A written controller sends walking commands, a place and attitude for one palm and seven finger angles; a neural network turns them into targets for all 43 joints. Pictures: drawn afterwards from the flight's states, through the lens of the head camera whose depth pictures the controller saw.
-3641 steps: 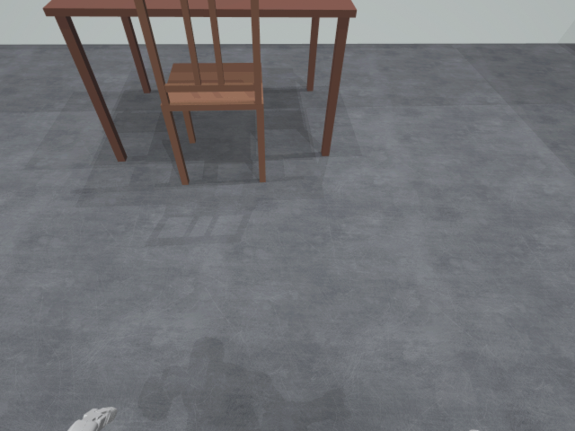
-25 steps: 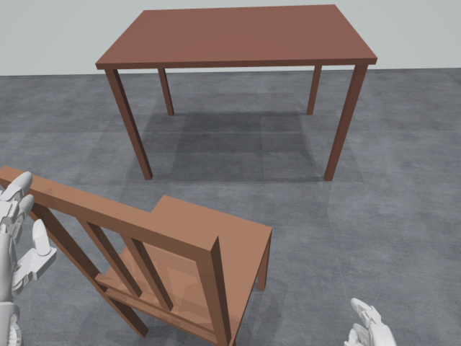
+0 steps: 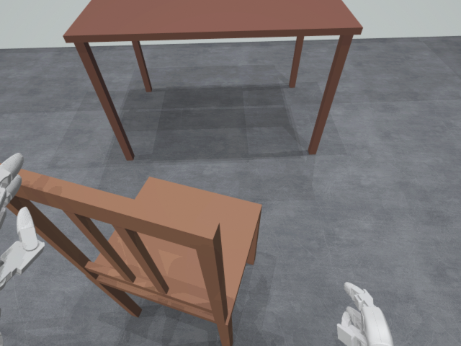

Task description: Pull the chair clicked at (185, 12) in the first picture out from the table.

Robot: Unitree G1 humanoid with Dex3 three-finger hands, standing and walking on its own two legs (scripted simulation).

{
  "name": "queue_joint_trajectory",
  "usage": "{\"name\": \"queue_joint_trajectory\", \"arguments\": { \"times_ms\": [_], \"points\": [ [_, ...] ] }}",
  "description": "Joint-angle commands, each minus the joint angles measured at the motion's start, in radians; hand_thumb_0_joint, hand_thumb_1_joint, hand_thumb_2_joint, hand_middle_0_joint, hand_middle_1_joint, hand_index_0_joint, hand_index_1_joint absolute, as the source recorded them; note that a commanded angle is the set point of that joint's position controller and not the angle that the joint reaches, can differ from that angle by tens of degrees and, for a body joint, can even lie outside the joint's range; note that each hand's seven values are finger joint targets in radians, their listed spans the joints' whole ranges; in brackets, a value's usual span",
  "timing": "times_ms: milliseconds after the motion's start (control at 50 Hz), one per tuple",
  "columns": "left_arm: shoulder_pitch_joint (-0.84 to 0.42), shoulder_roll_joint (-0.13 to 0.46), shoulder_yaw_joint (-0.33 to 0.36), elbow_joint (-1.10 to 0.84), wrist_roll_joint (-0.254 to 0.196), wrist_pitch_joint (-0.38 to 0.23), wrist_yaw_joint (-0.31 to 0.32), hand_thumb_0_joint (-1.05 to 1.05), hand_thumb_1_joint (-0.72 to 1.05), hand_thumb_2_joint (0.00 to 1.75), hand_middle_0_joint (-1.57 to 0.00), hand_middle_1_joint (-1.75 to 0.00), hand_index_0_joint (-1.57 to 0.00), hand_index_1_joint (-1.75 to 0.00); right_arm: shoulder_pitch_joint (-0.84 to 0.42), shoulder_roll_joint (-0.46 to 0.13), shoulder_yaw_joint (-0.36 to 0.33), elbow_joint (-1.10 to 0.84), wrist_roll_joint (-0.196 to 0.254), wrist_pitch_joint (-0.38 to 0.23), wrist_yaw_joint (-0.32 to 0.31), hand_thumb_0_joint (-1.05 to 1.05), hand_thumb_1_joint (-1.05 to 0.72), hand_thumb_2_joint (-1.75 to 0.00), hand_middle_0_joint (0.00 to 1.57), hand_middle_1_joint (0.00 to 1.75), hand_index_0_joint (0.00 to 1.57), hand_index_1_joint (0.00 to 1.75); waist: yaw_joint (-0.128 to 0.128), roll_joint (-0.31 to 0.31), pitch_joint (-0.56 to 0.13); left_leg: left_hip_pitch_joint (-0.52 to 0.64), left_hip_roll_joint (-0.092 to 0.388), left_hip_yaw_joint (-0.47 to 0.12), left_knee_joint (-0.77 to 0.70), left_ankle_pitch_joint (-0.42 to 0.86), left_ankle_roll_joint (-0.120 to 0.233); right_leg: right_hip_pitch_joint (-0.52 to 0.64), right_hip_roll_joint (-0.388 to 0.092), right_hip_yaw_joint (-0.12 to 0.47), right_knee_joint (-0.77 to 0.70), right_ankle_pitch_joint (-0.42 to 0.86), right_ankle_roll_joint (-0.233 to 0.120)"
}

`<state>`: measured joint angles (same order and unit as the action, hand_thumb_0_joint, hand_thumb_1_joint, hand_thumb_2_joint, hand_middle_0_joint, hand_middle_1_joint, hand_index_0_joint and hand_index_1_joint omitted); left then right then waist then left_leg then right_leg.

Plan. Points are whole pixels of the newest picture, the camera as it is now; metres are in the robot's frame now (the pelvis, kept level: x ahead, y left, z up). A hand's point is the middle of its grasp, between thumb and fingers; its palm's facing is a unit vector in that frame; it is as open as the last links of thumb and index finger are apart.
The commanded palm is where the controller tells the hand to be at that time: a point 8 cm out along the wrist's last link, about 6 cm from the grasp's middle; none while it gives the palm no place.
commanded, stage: step back with the hand held close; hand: left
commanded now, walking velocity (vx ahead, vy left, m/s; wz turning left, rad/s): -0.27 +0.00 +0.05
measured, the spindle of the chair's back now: (106, 249) +0.29 +0.29 -0.06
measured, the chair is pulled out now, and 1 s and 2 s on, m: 0.75 0.75 0.75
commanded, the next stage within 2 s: stop stepping back and stand still in 1.62 s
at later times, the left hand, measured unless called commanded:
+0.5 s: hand out of the picture +0.14 +0.26 +0.16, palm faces +0.47 -0.73 -0.50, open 7.4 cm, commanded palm +0.07 +0.30 +0.18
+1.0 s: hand out of the picture +0.13 +0.26 +0.18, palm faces +0.50 -0.67 -0.55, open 7.4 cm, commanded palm +0.06 +0.29 +0.18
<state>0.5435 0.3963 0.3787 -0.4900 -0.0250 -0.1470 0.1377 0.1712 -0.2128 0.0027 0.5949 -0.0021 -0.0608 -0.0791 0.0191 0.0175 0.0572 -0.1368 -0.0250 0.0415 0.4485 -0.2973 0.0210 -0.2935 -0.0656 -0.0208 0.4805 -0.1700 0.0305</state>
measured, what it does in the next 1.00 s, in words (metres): shifts its weight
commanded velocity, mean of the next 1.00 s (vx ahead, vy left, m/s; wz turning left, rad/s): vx -0.34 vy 0.00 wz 0.01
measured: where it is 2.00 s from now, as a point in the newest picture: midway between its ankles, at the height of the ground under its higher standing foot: outside the picture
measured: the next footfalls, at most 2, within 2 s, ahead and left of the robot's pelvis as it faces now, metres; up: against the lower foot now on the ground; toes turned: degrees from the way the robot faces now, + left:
right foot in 1.50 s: -0.11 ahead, -0.20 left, +0.00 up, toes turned -1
left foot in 1.72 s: -0.13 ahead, +0.06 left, +0.00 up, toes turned +2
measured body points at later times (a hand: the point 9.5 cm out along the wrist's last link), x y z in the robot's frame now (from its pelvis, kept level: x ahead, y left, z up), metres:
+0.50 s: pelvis -0.06 -0.01 -0.01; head -0.04 +0.00 +0.44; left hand +0.11 +0.30 +0.19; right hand +0.11 -0.25 -0.09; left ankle -0.04 +0.10 -0.74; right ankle +0.05 -0.14 -0.74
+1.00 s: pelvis -0.06 -0.01 -0.02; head -0.03 +0.01 +0.42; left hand +0.10 +0.29 +0.20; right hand +0.12 -0.24 -0.10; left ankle -0.04 +0.10 -0.74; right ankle +0.04 -0.15 -0.74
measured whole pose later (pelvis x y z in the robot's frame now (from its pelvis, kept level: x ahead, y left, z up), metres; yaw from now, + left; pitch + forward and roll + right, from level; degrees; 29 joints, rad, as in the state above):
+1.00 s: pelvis -0.06 -0.01 -0.02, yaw +4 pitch +0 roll +0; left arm 0.50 0.48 0.52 -0.57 0.03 -0.31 0.17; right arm 0.20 -0.17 -0.02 0.62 -0.01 -0.14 -0.09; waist 0.00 -0.05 0.07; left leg -0.40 -0.02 -0.03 0.71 -0.32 0.01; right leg -0.49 -0.03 0.02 0.68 -0.18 0.03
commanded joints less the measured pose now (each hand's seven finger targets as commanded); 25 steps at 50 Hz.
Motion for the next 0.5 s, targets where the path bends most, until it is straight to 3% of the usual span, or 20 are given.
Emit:
{"name": "queue_joint_trajectory", "arguments": {
  "times_ms": [0,100,160,240,320,340,380,420,460,480],
  "points": [
    [0.033,0.203,0.188,-0.207,-0.002,-0.060,0.037,0.00,0.90,0.90,-0.20,-0.30,-0.20,-0.30,-0.085,-0.103,-0.047,-0.174,0.004,-0.027,-0.020,0.00,-0.90,-0.90,0.20,0.30,0.20,0.30,0.009,0.010,-0.226,-0.111,0.124,-0.112,-0.055,0.440,0.006,0.229,-0.039,0.048,0.074,0.418,-0.040],
    [-0.001,0.195,0.171,-0.175,0.000,-0.061,0.045,0.00,0.90,0.90,-0.20,-0.30,-0.20,-0.30,-0.078,-0.107,-0.047,-0.170,0.010,-0.023,-0.032,0.00,-0.90,-0.90,0.20,0.30,0.20,0.30,0.006,0.027,-0.142,-0.222,0.134,-0.122,-0.087,0.245,0.023,0.197,-0.037,0.065,0.070,0.301,-0.035],
    [-0.038,0.188,0.155,-0.172,0.003,-0.064,0.048,0.00,0.90,0.90,-0.20,-0.30,-0.20,-0.30,-0.076,-0.115,-0.044,-0.166,0.011,-0.031,-0.035,0.00,-0.90,-0.90,0.20,0.30,0.20,0.30,0.003,0.032,-0.093,-0.308,0.130,-0.127,-0.107,0.040,0.037,0.183,-0.036,0.093,0.046,0.171,-0.038],
    [-0.071,0.192,0.144,-0.186,0.012,-0.076,0.058,0.00,0.90,0.90,-0.20,-0.30,-0.20,-0.30,-0.052,-0.121,-0.043,-0.162,0.009,-0.042,-0.029,0.00,-0.90,-0.90,0.20,0.30,0.20,0.30,0.000,-0.046,-0.075,-0.320,0.082,-0.111,-0.040,-0.170,0.038,0.098,-0.072,0.169,-0.081,-0.075,-0.057],
    [-0.071,0.220,0.167,-0.233,0.015,-0.099,0.070,0.00,0.90,0.90,-0.20,-0.30,-0.20,-0.30,-0.041,-0.119,-0.039,-0.157,0.006,-0.058,-0.025,0.00,-0.90,-0.90,0.20,0.30,0.20,0.30,0.001,-0.049,-0.109,-0.290,0.069,-0.107,0.004,-0.216,0.042,0.041,-0.090,0.186,-0.138,-0.246,-0.067],
    [-0.065,0.220,0.170,-0.237,0.015,-0.103,0.073,0.00,0.90,0.90,-0.20,-0.30,-0.20,-0.30,-0.038,-0.120,-0.039,-0.156,0.006,-0.060,-0.025,0.00,-0.90,-0.90,0.20,0.30,0.20,0.30,0.000,-0.047,-0.117,-0.292,0.072,-0.115,0.000,-0.216,0.043,0.042,-0.088,0.178,-0.132,-0.256,-0.067],
    [-0.051,0.223,0.184,-0.247,0.017,-0.112,0.078,0.00,0.90,0.90,-0.20,-0.30,-0.20,-0.30,-0.040,-0.123,-0.036,-0.161,0.008,-0.066,-0.028,0.00,-0.90,-0.90,0.20,0.30,0.20,0.30,-0.001,0.033,-0.126,-0.337,0.098,-0.146,-0.058,-0.246,0.053,0.082,-0.062,0.142,-0.081,-0.243,-0.055],
    [-0.039,0.220,0.200,-0.234,0.027,-0.123,0.081,0.00,0.90,0.90,-0.20,-0.30,-0.20,-0.30,-0.043,-0.128,-0.042,-0.168,0.013,-0.076,-0.029,0.00,-0.90,-0.90,0.20,0.30,0.20,0.30,0.003,0.078,-0.127,-0.467,0.132,-0.176,-0.115,-0.304,0.071,0.200,-0.023,0.114,0.005,-0.173,-0.035],
    [-0.038,0.242,0.225,-0.233,0.029,-0.127,0.083,0.00,0.90,0.90,-0.20,-0.30,-0.20,-0.30,-0.038,-0.135,-0.051,-0.168,0.017,-0.083,-0.027,0.00,-0.90,-0.90,0.20,0.30,0.20,0.30,0.004,0.063,-0.141,-0.504,0.127,-0.177,-0.100,-0.280,0.070,0.256,-0.020,0.121,0.026,-0.077,-0.035],
    [-0.030,0.225,0.208,-0.224,0.024,-0.128,0.080,0.00,0.90,0.90,-0.20,-0.30,-0.20,-0.30,-0.030,-0.127,-0.049,-0.167,0.019,-0.085,-0.025,0.00,-0.90,-0.90,0.20,0.30,0.20,0.30,0.002,0.035,-0.139,-0.473,0.114,-0.166,-0.079,-0.232,0.060,0.233,-0.029,0.125,0.016,-0.033,-0.041]
  ]
}}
